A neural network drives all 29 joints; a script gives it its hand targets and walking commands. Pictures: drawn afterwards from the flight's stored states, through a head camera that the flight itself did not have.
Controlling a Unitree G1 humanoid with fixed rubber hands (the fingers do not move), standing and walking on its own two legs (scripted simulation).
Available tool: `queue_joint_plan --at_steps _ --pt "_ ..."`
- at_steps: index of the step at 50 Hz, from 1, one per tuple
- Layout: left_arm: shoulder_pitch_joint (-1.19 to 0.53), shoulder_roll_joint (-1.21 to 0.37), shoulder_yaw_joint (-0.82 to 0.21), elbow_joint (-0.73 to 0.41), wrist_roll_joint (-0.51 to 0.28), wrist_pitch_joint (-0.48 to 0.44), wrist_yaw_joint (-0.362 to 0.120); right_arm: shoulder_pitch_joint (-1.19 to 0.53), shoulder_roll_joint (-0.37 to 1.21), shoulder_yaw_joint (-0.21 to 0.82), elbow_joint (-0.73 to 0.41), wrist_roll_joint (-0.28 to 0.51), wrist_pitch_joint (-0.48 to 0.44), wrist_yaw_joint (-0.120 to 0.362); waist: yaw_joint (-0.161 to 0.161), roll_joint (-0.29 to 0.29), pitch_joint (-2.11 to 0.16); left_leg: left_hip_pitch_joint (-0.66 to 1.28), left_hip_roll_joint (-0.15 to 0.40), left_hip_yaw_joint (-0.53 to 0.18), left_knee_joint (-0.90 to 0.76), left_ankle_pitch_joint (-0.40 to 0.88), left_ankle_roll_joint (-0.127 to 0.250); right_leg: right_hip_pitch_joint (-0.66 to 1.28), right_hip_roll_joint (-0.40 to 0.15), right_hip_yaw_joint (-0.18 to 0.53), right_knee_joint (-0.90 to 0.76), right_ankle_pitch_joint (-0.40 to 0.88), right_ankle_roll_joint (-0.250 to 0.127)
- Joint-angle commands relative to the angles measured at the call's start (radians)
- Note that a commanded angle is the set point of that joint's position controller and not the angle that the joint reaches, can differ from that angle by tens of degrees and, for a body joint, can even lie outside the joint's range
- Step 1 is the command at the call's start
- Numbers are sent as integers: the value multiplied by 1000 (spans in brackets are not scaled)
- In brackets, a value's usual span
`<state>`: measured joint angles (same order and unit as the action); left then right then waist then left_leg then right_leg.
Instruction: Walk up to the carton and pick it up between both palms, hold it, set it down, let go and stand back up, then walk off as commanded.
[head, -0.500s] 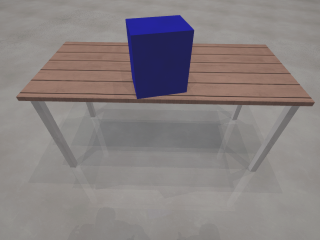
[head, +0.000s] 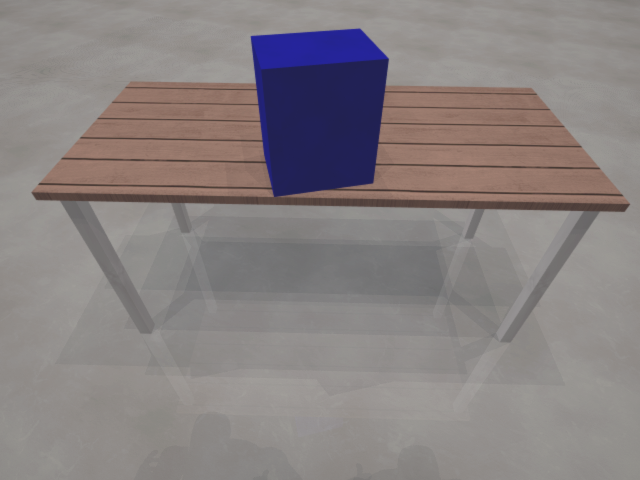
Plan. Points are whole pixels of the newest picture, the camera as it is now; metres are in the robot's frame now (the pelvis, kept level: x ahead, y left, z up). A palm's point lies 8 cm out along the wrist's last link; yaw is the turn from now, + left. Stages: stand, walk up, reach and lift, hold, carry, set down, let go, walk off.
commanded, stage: stand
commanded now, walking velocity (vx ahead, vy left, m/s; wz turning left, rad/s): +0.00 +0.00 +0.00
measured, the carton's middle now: (316, 114) +0.89 +0.01 +0.05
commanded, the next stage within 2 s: none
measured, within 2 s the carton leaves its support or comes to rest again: neither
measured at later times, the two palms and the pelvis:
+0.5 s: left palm out of the picture +0.10 +0.31 -0.09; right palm out of the picture +0.08 -0.30 -0.11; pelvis +0.00 +0.00 +0.00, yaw +0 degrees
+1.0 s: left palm out of the picture +0.10 +0.31 -0.09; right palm out of the picture +0.08 -0.30 -0.11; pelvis +0.00 +0.00 +0.00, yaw +0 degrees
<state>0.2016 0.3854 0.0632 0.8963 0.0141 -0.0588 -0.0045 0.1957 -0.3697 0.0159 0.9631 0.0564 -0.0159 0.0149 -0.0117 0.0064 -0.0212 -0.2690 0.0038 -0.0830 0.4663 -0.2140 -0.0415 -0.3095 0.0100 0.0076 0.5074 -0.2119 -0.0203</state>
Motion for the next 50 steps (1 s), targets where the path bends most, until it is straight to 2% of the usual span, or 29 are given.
queue_joint_plan --at_steps 1,8,9,10,11,13,15,16,17,18,19,20,21,22,23,25,26,27,28,29,30,32,33,35,41,43,45,49,50 --pt "-126 191 9 5 8 -6 3 -58 -198 -52 -16 -87 -8 -15 -21 -54 -8 86 85 -33 -63 10 70 53 -131 151 -225 -64 -10" --pt "-52 204 4 40 -4 3 3 -74 -211 -50 -27 -81 -14 -14 2 10 -63 69 80 -50 -82 75 75 140 -134 124 -166 86 -27" --pt "-42 170 2 39 -5 -6 8 -44 -199 -56 -22 -77 -23 -20 -12 -4 -56 83 99 -56 -72 68 88 135 -132 147 -183 74 -24" --pt "-81 188 2 27 -7 -7 1 -59 -185 -42 -32 -85 -21 -20 5 7 -7 49 89 -45 -85 65 82 97 -126 138 -166 62 -23" --pt "-72 195 8 30 1 -6 5 -83 -192 -48 -19 -87 -21 -15 29 -56 -17 31 84 -40 -55 36 74 133 -138 163 -199 62 -4" --pt "-95 217 3 36 10 2 7 -28 -195 -48 -18 -85 -10 -14 -12 -67 -21 74 74 -28 -74 -7 72 100 -149 173 -226 -11 -14" --pt "-91 193 6 28 2 3 4 -26 -225 -59 -14 -88 -12 -14 -5 35 -18 52 84 -47 -94 1 85 109 -126 156 -217 -30 -27" --pt "-71 177 5 29 -13 6 3 -72 -226 -56 -28 -92 -17 -16 16 -24 -22 17 89 -50 -93 9 85 127 -127 143 -183 -9 -27" --pt "-116 183 6 27 -2 1 2 -64 -208 -53 -20 -89 -18 -22 -19 -43 -24 48 82 -33 -89 11 83 101 -141 169 -206 -4 -30" --pt "-95 195 8 18 -1 -6 5 -26 -211 -59 -6 -94 -21 -14 -7 15 -38 52 84 -28 -78 -14 78 103 -149 179 -218 -56 -36" --pt "-89 197 7 13 -6 -7 6 -47 -177 -50 -15 -98 -23 -9 7 -32 20 34 84 -36 -92 -2 79 86 -122 146 -196 -70 -29" --pt "-89 180 2 27 0 -2 4 -43 -199 -42 -17 -98 -18 -11 0 35 11 39 82 -47 -96 -2 82 106 -127 158 -207 -67 -28" --pt "-29 194 6 36 -5 -6 0 -47 -217 -52 -2 -89 -14 -13 28 -6 -41 50 96 -64 -100 1 92 158 -125 141 -190 20 -28" --pt "-69 207 9 38 3 1 4 -75 -205 -56 -28 -82 -15 -9 5 -47 -31 34 87 -41 -102 12 79 145 -131 130 -176 53 -23" --pt "-57 221 18 43 3 4 7 -64 -202 -54 -25 -85 -14 -8 13 26 -23 27 74 -36 -103 10 75 148 -125 144 -186 44 -27" --pt "-59 184 12 29 -3 2 2 -78 -207 -46 -35 -87 -18 -13 32 -17 -13 34 96 -54 -95 26 76 133 -128 128 -174 45 -15" --pt "-94 202 17 24 -7 0 -3 -37 -204 -46 -19 -78 -23 -10 -6 18 -45 59 82 -37 -97 40 66 132 -123 128 -171 34 -21" --pt "-71 199 22 21 -1 -2 2 -34 -211 -50 -18 -84 -18 -20 7 -37 -16 45 83 -39 -89 37 70 121 -124 148 -189 11 -25" --pt "-88 175 6 13 -8 -4 3 -63 -206 -44 -2 -89 -11 -22 23 9 -9 36 92 -47 -86 17 80 116 -126 142 -195 8 -19" --pt "-79 193 4 33 -2 -9 1 -38 -206 -50 -9 -82 -18 -18 1 -30 -41 67 91 -53 -96 13 85 129 -127 135 -182 12 -26" --pt "-57 193 10 44 -11 -2 5 -74 -230 -56 -8 -93 -18 -15 23 45 -21 34 91 -48 -87 5 88 99 -132 163 -192 0 -29" --pt "-94 216 17 27 6 3 2 -48 -213 -55 -17 -77 -14 -18 -6 -36 0 40 80 -41 -84 -9 74 100 -144 168 -223 -34 -16" --pt "-52 212 15 11 -7 -4 -3 -28 -194 -41 -11 -86 -10 -21 20 -37 -39 37 87 -45 -95 5 74 141 -123 131 -184 -48 -23" --pt "-44 201 5 50 4 -9 0 -50 -182 -45 -7 -79 -21 -8 21 -10 -53 73 89 -44 -89 25 69 138 -154 160 -205 -27 -1" --pt "-107 215 21 39 2 9 5 -67 -180 -36 -20 -84 -31 -14 1 37 -29 33 75 -41 -96 25 61 139 -133 139 -175 1 -27" --pt "-49 196 15 48 -2 2 0 -90 -213 -50 -9 -94 -17 -14 33 -9 -19 38 84 -63 -108 3 73 106 -118 126 -186 -66 -17" --pt "-91 203 16 29 2 6 2 -69 -191 -46 -21 -85 -20 -17 -2 15 -44 67 89 -59 -101 36 72 122 -117 133 -185 26 -21" --pt "-63 195 12 49 5 1 0 -108 -242 -65 -33 -85 -21 -18 14 16 -47 57 89 -42 -88 43 67 120 -106 120 -174 79 -19" --pt "-96 175 8 28 6 0 0 -89 -213 -60 -42 -91 -32 -20 1 -32 -52 68 101 -59 -101 71 69 133 -117 126 -169 73 -27"
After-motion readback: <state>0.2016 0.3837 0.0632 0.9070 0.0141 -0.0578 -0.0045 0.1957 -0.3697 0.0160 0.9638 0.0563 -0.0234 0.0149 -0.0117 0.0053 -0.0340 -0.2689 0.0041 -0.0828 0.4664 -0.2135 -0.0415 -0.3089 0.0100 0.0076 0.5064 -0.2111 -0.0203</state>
